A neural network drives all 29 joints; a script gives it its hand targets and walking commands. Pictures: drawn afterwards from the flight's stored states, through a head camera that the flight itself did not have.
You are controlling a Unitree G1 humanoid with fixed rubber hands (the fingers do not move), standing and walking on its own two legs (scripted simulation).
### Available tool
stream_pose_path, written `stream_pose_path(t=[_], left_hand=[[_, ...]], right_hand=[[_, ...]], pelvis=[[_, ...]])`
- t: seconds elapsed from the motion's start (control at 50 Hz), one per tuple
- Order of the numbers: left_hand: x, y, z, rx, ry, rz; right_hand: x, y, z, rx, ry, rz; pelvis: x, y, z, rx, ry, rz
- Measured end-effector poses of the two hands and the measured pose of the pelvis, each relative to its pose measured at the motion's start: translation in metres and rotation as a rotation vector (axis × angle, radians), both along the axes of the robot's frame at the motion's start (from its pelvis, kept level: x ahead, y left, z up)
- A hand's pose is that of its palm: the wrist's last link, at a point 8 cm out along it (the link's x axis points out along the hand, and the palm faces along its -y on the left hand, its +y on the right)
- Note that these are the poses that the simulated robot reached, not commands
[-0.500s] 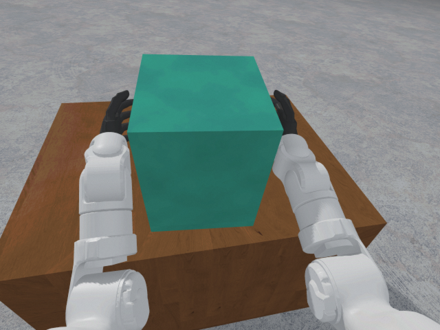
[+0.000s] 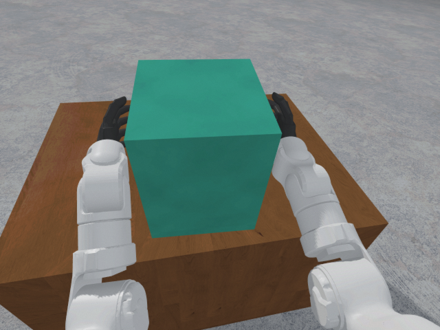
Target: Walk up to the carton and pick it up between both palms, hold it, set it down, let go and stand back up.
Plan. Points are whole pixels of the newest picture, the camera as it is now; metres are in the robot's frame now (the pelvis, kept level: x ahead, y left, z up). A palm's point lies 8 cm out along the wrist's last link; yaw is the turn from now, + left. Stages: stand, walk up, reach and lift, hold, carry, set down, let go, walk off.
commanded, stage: hold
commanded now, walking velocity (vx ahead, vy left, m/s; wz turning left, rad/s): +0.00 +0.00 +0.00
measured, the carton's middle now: (200, 150) +0.38 +0.01 +0.16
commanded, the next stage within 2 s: none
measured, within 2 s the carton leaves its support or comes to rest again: neither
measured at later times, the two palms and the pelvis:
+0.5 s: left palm (116, 143) +0.36 +0.15 +0.20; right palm (286, 137) +0.37 -0.14 +0.20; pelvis +0.00 +0.00 +0.00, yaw -1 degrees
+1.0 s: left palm (117, 141) +0.36 +0.15 +0.20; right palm (286, 141) +0.36 -0.14 +0.19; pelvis -0.01 +0.00 +0.00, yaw -1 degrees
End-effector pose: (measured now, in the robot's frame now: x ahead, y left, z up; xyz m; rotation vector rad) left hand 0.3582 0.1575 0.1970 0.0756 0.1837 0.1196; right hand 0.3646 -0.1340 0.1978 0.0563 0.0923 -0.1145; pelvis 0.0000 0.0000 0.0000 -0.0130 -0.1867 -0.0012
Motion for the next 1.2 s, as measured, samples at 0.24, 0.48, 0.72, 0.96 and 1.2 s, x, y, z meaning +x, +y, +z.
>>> stream_pose_path(t=[0.24, 0.48, 0.72, 0.96, 1.2], left_hand=[[0.002, -0.009, -0.004, 0.018, 0.0, -0.008], [0.003, -0.009, -0.001, -0.008, 0.002, -0.003], [-0.003, 0.002, -0.008, -0.009, 0.019, 0.003], [0.003, -0.008, 0.001, 0.018, 0.008, -0.008], [0.0, -0.003, 0.009, -0.031, -0.027, -0.006]], right_hand=[[-0.001, -0.009, -0.009, 0.022, -0.001, -0.012], [0.001, -0.009, -0.001, 0.003, 0.001, -0.009], [-0.003, 0.001, -0.006, 0.008, 0.019, -0.003], [-0.002, -0.008, -0.008, 0.026, 0.004, -0.018], [-0.001, -0.003, 0.013, -0.017, -0.034, -0.004]], pelvis=[[-0.003, 0.0, 0.0, 0.001, 0.026, -0.01], [0.001, -0.004, 0.0, 0.003, 0.021, -0.013], [-0.002, -0.003, 0.0, 0.001, 0.007, 0.003], [-0.006, 0.001, 0.0, 0.003, 0.026, -0.007], [0.002, -0.004, 0.0, 0.005, 0.009, -0.004]])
